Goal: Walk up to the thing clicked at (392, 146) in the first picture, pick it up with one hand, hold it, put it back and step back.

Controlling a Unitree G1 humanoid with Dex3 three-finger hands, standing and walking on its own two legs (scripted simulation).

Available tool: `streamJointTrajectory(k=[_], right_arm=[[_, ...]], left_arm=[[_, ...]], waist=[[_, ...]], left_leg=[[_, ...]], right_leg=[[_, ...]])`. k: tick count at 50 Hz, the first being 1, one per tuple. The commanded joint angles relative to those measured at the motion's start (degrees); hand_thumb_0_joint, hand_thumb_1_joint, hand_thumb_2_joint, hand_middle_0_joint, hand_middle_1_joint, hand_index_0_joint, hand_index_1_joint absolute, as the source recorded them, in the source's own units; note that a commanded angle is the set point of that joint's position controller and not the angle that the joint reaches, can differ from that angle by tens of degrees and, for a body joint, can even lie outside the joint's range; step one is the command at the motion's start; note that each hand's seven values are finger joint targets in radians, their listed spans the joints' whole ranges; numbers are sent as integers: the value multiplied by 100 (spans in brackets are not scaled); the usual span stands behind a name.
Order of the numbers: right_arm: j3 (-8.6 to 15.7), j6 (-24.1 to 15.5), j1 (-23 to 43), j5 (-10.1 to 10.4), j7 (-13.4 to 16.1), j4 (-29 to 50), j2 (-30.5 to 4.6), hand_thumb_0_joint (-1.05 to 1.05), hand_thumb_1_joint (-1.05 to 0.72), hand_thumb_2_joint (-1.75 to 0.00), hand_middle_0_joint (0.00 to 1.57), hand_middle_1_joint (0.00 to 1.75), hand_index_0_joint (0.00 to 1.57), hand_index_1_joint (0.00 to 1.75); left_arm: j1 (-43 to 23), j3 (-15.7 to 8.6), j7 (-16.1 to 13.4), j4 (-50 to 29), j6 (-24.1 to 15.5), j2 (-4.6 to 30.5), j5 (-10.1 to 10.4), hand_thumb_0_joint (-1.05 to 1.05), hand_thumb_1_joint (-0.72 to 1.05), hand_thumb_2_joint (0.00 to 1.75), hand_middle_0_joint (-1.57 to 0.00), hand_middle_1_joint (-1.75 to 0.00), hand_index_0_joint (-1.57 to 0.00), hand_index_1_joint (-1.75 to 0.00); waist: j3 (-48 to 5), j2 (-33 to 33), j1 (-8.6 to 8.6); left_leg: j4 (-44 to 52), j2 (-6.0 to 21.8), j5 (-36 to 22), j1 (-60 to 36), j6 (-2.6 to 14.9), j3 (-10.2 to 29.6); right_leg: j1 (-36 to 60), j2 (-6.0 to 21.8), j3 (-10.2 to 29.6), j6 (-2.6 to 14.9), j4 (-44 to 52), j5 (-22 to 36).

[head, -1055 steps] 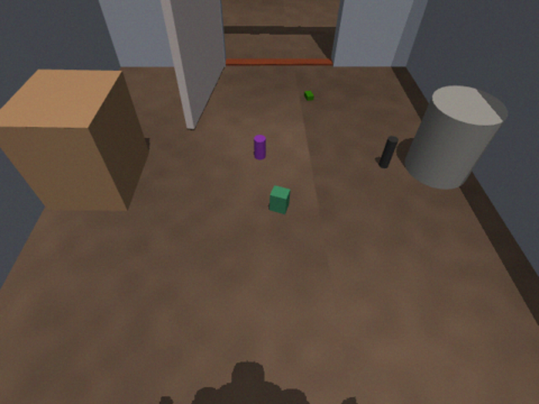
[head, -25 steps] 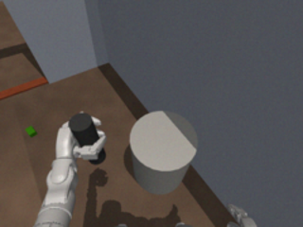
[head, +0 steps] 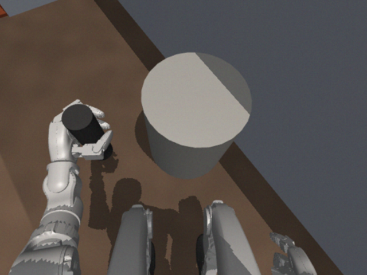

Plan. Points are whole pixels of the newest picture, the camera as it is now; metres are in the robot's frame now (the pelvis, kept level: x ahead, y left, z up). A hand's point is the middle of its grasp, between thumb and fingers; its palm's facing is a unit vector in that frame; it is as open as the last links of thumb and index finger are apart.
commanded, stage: crouch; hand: left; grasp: from the side
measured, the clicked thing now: (91, 136) +0.41 +0.19 -0.04
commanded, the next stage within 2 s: lower in 1.18 s
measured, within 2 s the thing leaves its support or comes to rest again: neither
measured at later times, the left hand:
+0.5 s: hand (109, 154) +0.43 +0.20 -0.22, palm faces +0.12 -0.99 -0.03, open 7.2 cm
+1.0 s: hand (114, 157) +0.44 +0.20 -0.30, palm faces +0.10 -0.99 -0.02, open 7.2 cm
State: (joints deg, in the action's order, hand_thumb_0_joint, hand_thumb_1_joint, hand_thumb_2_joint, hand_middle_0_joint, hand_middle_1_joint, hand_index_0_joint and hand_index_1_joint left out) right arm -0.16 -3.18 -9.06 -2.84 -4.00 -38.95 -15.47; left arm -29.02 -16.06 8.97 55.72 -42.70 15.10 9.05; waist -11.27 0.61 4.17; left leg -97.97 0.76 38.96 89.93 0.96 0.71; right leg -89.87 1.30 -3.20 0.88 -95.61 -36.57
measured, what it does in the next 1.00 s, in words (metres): lowers itself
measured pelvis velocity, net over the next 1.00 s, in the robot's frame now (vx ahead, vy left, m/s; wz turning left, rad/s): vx -0.05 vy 0.01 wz -0.10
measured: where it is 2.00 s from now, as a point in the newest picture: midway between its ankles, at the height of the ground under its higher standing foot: outside the picture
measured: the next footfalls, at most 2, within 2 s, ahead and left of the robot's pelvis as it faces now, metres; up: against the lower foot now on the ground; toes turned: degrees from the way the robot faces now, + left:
none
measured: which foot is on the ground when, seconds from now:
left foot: down 0.00-1.00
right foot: down 0.00-1.00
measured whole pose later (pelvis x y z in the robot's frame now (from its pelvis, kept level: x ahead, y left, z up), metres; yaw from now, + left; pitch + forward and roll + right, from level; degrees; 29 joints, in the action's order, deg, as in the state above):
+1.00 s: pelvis -0.05 +0.01 -0.23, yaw -6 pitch +28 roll -9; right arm -10.3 0.8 -4.0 -10.4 -7.2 -40.1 -18.1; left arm -45.3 -28.0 8.4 72.5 -47.6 33.0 2.3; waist 1.9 -3.5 12.8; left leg -140.6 0.9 39.7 129.3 2.1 6.6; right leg -125.7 2.1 -8.7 1.0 -133.1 -35.2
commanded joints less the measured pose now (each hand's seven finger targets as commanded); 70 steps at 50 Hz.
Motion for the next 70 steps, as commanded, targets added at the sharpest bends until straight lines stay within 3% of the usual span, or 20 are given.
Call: streamJointTrajectory(k=[1, 3, 5, 10, 12, 18, 22, 25, 27, 29, 31, 32, 37, 45, 50, 61, 62, 65, 68, 70], right_arm=[[368, -131, -562, -58, 17, 336, -1010, 0, -90, -91, 20, 30, 20, 30], [343, -121, -582, -101, -10, 263, -1023, 0, -90, -91, 20, 30, 20, 30], [325, -99, -623, -144, -36, 210, -1063, 0, -90, -91, 20, 30, 20, 30], [217, -32, -514, -268, -98, 196, -1047, 0, -90, -91, 20, 30, 20, 30], [202, -23, -544, -313, -133, 148, -1073, 0, -90, -91, 20, 30, 20, 30], [129, 24, -485, -375, -131, 58, -1199, 0, -92, -91, 20, 30, 20, 30], [33, 83, -562, -403, -114, 21, -1295, 0, -92, -91, 20, 30, 20, 30], [-33, 121, -523, -417, -96, -23, -1364, 0, -91, -91, 20, 30, 20, 30], [-94, 142, -488, -453, -112, -46, -1403, 0, -91, -91, 20, 30, 20, 30], [-141, 164, -455, -475, -112, -56, -1471, 0, -91, -91, 20, 30, 20, 30], [-191, 191, -461, -510, -128, -18, -1478, 0, -91, -91, 20, 30, 20, 30], [-207, 207, -482, -533, -138, -22, -1513, 0, -91, -91, 20, 30, 20, 30], [-305, 291, -502, -617, -175, 5, -1635, 0, -91, -91, 20, 30, 20, 30], [-503, 375, -430, -754, -209, -45, -1740, 0, -91, -91, 20, 30, 20, 30], [-617, 378, -322, -821, -233, -45, -1839, 0, -91, -91, 20, 30, 20, 30], [-755, 443, -185, -950, -262, 12, -2015, 0, -91, -91, 20, 30, 20, 30], [-787, 444, -213, -963, -268, 11, -2024, 0, -91, -91, 20, 30, 20, 30], [-818, 455, -177, -979, -281, 28, -2066, 0, -92, -91, 20, 30, 20, 30], [-951, 484, -154, -1023, -311, 20, -2074, 0, -92, -91, 20, 30, 20, 30], [-1061, 464, -15, -1036, -321, 95, -2113, 0, -91, -91, 20, 30, 20, 30]], left_arm=[[-1974, -205, 55, -782, -600, 870, 20, 0, 44, 130, -133, -139, -132, -141], [-2150, -329, 105, -531, -665, 973, -3, 0, 45, 130, -133, -140, -133, -141], [-2550, -613, 119, -448, -752, 1368, -59, 0, 44, 130, -130, -139, -130, -140], [-2989, -1038, 23, -98, -919, 1889, -216, 0, 42, 131, -129, -139, -129, -140], [-3156, -1011, 6, -126, -950, 1842, -276, 0, 40, 131, -128, -138, -127, -140], [-3715, -927, -10, 125, -952, 2078, -448, 0, 36, 125, -129, -134, -128, -136], [-3801, -1018, 5, 231, -892, 2315, -448, 0, 36, 122, -127, -131, -126, -133], [-3681, -1241, -44, 465, -826, 2563, -463, 0, 37, 122, -127, -132, -126, -133], [-3721, -1145, -39, 498, -827, 2299, -435, 0, 39, 124, -128, -133, -128, -135], [-3558, -1318, -70, 622, -834, 2553, -473, 0, 38, 123, -129, -133, -129, -134], [-3514, -1177, -52, 691, -842, 2450, -527, 0, 39, 124, -130, -134, -130, -135], [-3457, -1376, -70, 623, -862, 2701, -568, 0, 39, 124, -129, -134, -129, -135], [-3603, -1368, -73, 412, -896, 2810, -642, 0, 43, 124, -128, -133, -128, -134], [-3750, -1173, -47, 406, -960, 2841, -619, 0, 46, 123, -128, -132, -128, -133], [-3540, -1382, -35, 629, -1015, 3073, -530, 0, 49, 125, -130, -134, -130, -135], [-3279, -1473, -77, 351, -1089, 3386, -559, 0, 46, 127, -130, -135, -129, -136], [-3388, -1365, -73, 354, -1096, 3275, -562, 0, 48, 127, -131, -136, -131, -137], [-3448, -1374, -140, 239, -1122, 3320, -562, 0, 43, 124, -135, -138, -135, -139], [-3093, -1312, -179, 838, -1135, 3077, -476, 0, 41, 124, -131, -136, -131, -137], [-3060, -1357, -233, 1243, -1190, 3104, -434, 0, 40, 124, -132, -137, -132, -138]], waist=[[-3279, 77, 216], [-3409, 2, 300], [-3494, 46, 288], [-3576, 444, 213], [-3718, 578, 290], [-3468, 890, 538], [-3626, 909, 602], [-3265, 840, 596], [-2918, 906, 729], [-2736, 993, 659], [-2759, 964, 730], [-2836, 971, 690], [-2908, 1438, 769], [-2624, 1526, 1064], [-2267, 1307, 1055], [-2534, 1681, 1042], [-2473, 1750, 1154], [-2391, 1828, 1165], [-2105, 1508, 1328], [-1617, 1181, 1456]], left_leg=[[504, -173, -1932, -1299, 61, 324], [103, -183, -1886, -891, 86, 305], [-188, -177, -1790, -578, 95, 252], [-688, -171, -1088, 89, 27, 127], [-854, -163, -1132, 103, 14, 120], [-1195, -134, -213, 572, -18, 146], [-1527, -146, -357, 808, -3, 127], [-1733, -145, -313, 1151, 24, 127], [-1780, -127, -283, 1187, 6, 228], [-1831, -108, -241, 1236, -14, 289], [-1973, -104, -328, 1353, -8, 281], [-2039, -109, -446, 1368, -7, 290], [-2094, -41, -745, 996, -94, 488], [-2460, -17, -660, 1233, -77, 568], [-2671, -29, -457, 1647, -31, 540], [-2851, 39, -987, 1316, -88, 646], [-2830, 52, -1025, 1261, -104, 703], [-2821, 67, -1028, 1191, -130, 789], [-2990, 68, -1137, 1434, -113, 810], [-3055, 62, -775, 1865, -61, 856]], right_leg=[[1197, -180, 187, 152, 459, 1760], [1020, -158, 207, 127, 165, 1792], [868, -133, 259, 119, -54, 1707], [289, -119, 336, 118, -541, 943], [113, -122, 266, 129, -756, 1000], [-721, -140, 7, 142, -1296, 339], [-692, -140, -98, 115, -1586, 493], [-908, -148, -149, 102, -1753, 468], [-1249, -149, -289, 115, -1920, 494], [-1453, -160, -347, 127, -2045, 466], [-1406, -181, -373, 127, -2138, 554], [-1343, -181, -381, 119, -2194, 642], [-1638, -181, -513, 159, -2499, 881], [-1710, -204, -607, 123, -2634, 910], [-1626, -225, -655, 75, -2656, 790], [-1454, -255, -753, 89, -2891, 1193], [-1518, -244, -788, 94, -2920, 1225], [-1626, -236, -834, 107, -2976, 1237], [-1489, -280, -887, 71, -2954, 1346], [-1577, -279, -935, 41, -2913, 1123]])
